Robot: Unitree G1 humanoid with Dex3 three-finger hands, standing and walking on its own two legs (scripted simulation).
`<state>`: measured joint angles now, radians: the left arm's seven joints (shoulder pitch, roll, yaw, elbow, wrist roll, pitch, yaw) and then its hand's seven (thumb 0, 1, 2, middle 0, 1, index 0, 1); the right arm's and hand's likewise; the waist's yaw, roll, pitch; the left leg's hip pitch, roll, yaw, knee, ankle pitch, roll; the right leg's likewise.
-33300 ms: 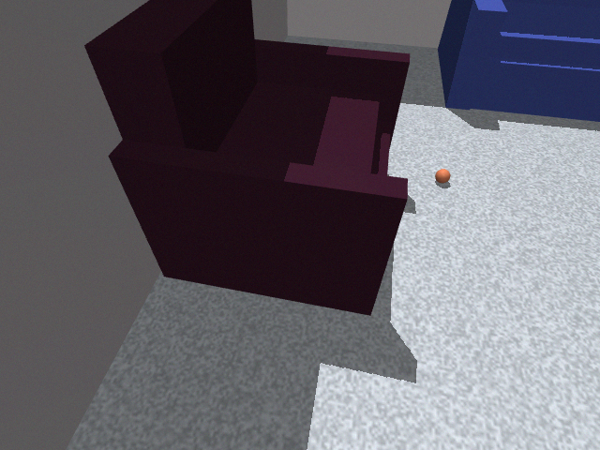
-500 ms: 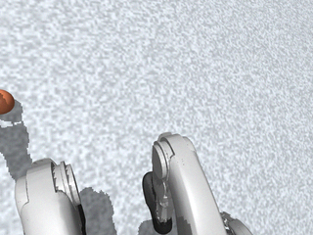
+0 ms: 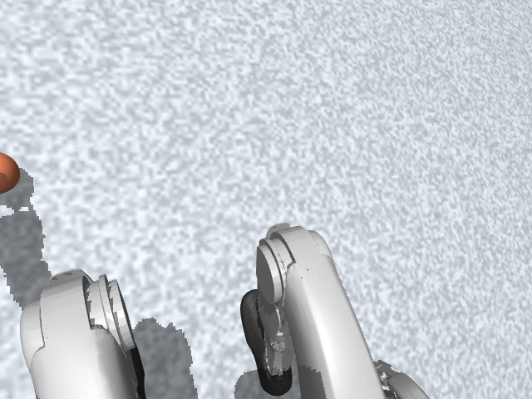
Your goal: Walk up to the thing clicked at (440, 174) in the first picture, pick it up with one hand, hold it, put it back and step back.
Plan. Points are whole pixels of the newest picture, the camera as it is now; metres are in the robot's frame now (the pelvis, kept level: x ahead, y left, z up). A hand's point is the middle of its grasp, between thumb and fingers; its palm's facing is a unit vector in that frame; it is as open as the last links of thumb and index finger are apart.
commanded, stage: rise first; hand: left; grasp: from above
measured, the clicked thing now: out of the picture +0.50 +0.33 -0.28
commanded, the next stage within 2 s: approach in 0.90 s
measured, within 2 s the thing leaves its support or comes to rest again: neither
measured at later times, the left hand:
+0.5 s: hand out of the picture +0.45 +0.36 -0.16, palm faces -0.45 -0.10 -0.89, open 13.9 cm
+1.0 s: hand out of the picture +0.45 +0.36 -0.16, palm faces -0.44 -0.10 -0.89, open 14.2 cm
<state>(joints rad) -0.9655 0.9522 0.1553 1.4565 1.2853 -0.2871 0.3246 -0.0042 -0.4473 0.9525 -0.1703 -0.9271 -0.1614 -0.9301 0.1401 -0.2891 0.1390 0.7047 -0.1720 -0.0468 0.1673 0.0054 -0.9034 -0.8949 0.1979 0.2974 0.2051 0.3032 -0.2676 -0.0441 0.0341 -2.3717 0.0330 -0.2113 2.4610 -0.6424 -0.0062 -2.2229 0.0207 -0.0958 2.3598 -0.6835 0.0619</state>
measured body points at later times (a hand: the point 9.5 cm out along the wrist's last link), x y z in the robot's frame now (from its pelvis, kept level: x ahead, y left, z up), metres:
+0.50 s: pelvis +0.00 +0.00 +0.00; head +0.25 +0.10 +0.37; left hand +0.47 +0.37 -0.11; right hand +0.07 -0.27 -0.09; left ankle +0.08 +0.13 -0.28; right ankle +0.11 -0.13 -0.28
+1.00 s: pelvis +0.00 +0.00 +0.00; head +0.24 +0.10 +0.37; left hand +0.47 +0.36 -0.11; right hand +0.07 -0.27 -0.09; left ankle +0.08 +0.13 -0.28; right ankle +0.11 -0.13 -0.28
